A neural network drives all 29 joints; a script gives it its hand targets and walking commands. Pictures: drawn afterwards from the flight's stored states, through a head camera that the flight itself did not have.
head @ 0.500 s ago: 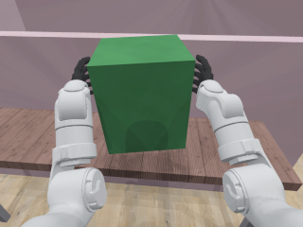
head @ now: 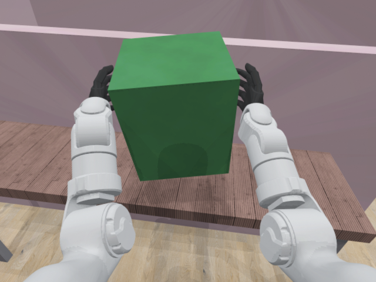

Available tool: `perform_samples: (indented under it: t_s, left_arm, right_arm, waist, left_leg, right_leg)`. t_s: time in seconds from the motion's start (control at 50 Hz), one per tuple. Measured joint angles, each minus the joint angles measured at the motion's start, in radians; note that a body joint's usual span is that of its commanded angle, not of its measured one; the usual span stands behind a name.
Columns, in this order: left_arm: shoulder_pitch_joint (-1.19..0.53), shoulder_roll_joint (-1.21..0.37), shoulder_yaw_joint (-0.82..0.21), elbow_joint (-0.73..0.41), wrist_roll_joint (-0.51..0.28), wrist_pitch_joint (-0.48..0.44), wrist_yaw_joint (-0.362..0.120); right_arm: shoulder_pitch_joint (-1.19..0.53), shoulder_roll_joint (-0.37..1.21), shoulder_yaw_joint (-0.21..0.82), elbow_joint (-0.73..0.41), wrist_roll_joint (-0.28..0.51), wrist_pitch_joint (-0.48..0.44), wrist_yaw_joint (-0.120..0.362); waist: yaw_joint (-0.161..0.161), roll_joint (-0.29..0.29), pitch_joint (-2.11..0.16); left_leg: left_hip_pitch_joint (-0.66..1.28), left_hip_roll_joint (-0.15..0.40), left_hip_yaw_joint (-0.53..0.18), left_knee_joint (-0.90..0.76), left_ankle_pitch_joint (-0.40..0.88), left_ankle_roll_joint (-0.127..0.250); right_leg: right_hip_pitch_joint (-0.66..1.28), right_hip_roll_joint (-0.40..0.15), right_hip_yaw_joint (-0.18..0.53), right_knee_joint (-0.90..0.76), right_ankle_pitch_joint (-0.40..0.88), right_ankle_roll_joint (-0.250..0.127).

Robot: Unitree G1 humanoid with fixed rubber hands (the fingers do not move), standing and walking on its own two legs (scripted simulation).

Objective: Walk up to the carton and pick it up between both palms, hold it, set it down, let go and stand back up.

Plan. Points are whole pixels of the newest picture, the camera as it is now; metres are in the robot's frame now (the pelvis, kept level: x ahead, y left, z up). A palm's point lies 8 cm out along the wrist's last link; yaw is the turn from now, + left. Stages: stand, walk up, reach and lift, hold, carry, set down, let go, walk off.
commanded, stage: set down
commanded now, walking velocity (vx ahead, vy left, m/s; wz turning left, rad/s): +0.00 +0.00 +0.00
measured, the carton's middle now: (178, 109) +0.44 -0.01 +0.22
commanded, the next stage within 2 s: none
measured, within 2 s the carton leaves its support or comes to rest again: neither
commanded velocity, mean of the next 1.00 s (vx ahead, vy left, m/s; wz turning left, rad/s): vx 0.00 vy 0.00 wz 0.00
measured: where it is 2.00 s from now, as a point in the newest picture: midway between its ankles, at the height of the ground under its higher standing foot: outside the picture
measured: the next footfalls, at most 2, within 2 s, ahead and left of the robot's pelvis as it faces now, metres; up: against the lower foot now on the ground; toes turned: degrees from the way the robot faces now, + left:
none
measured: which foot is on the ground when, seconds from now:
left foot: down 0.00-1.00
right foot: down 0.00-1.00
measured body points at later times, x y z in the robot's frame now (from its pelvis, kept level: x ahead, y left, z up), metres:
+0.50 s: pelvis +0.00 +0.01 +0.00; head -0.03 +0.04 +0.45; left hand +0.43 +0.11 +0.21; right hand +0.38 -0.19 +0.20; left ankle +0.02 +0.12 -0.75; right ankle +0.02 -0.10 -0.75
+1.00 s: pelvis +0.02 +0.01 +0.00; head -0.01 +0.04 +0.45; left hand +0.44 +0.10 +0.17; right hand +0.39 -0.20 +0.17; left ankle +0.02 +0.12 -0.75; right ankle +0.02 -0.10 -0.75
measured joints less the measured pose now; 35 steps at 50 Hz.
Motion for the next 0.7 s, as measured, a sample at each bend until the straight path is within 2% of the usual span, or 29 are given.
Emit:
perform_samples:
  t_s: [0.06, 0.16, 0.3, 0.42, 0.5, 0.7]
  left_arm:
    - [0.057, -0.022, -0.020, -0.040, 0.001, -0.016, 0.004]
    - [0.157, -0.060, -0.074, -0.133, -0.035, -0.051, 0.042]
    - [0.209, -0.083, -0.127, -0.182, -0.064, -0.064, 0.079]
    - [0.153, -0.078, -0.155, -0.113, -0.069, -0.053, 0.114]
    - [0.109, -0.075, -0.141, -0.062, -0.061, -0.051, 0.117]
    - [0.080, -0.058, -0.105, 0.018, -0.048, -0.099, 0.103]
  right_arm:
    - [0.046, 0.005, 0.006, -0.022, 0.005, -0.063, 0.019]
    - [0.135, -0.013, 0.054, -0.073, 0.037, -0.146, 0.043]
    - [0.211, -0.033, 0.082, -0.112, 0.061, -0.205, 0.053]
    - [0.189, -0.060, 0.060, -0.027, 0.059, -0.245, 0.059]
    - [0.163, -0.057, 0.029, 0.015, 0.040, -0.250, 0.063]
    - [0.118, -0.020, -0.054, 0.085, -0.042, -0.282, 0.071]
  waist:
    - [-0.002, 0.001, 0.031]
    - [-0.013, 0.005, 0.070]
    - [-0.026, -0.005, 0.090]
    - [0.003, -0.005, 0.083]
    - [0.020, 0.002, 0.073]
    - [0.023, -0.004, 0.068]
  left_leg:
    - [0.013, -0.002, 0.003, 0.001, -0.005, 0.003]
    - [0.007, -0.001, 0.004, 0.029, -0.024, 0.008]
    - [-0.007, -0.001, 0.016, 0.035, -0.026, 0.012]
    - [-0.012, 0.000, 0.044, 0.016, -0.015, 0.015]
    - [-0.019, 0.000, 0.053, 0.002, -0.005, 0.016]
    - [-0.016, -0.003, 0.044, -0.012, -0.001, 0.017]
  right_leg:
    - [0.015, -0.002, 0.000, -0.003, -0.003, 0.003]
    - [0.023, -0.001, -0.004, -0.004, -0.007, 0.008]
    - [0.005, -0.004, -0.001, 0.005, -0.008, 0.011]
    - [-0.025, -0.006, 0.021, 0.021, -0.005, 0.012]
    - [-0.037, -0.008, 0.026, 0.015, 0.002, 0.013]
    - [-0.024, -0.014, 0.005, -0.010, 0.006, 0.016]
